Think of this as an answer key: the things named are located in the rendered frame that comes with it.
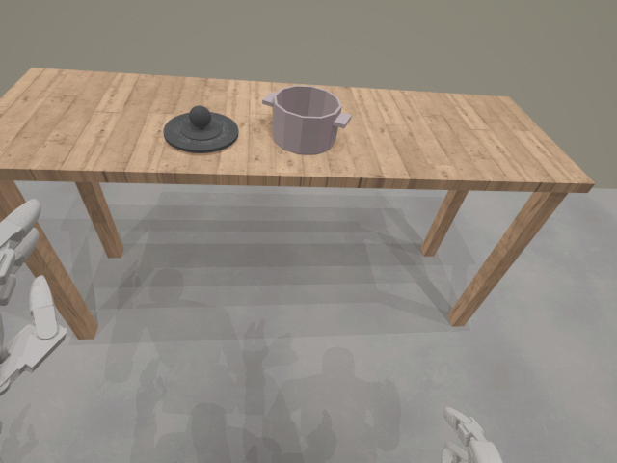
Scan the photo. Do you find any left robot hand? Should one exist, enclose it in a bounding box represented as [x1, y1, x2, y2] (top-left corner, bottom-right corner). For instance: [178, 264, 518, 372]
[0, 199, 67, 395]

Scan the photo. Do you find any lid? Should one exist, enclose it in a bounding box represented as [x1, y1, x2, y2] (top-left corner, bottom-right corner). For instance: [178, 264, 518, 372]
[163, 112, 239, 153]

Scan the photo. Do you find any right robot hand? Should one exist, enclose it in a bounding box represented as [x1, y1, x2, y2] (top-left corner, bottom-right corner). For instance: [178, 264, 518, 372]
[441, 407, 503, 463]

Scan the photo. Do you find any knob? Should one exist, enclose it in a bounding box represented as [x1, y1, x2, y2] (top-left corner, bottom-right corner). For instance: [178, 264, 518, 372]
[189, 105, 211, 127]

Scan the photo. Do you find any table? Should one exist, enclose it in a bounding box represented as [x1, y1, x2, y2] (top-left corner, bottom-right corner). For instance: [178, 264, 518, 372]
[0, 68, 596, 340]

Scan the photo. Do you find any pot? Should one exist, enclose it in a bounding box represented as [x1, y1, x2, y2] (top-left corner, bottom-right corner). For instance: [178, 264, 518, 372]
[262, 85, 352, 155]

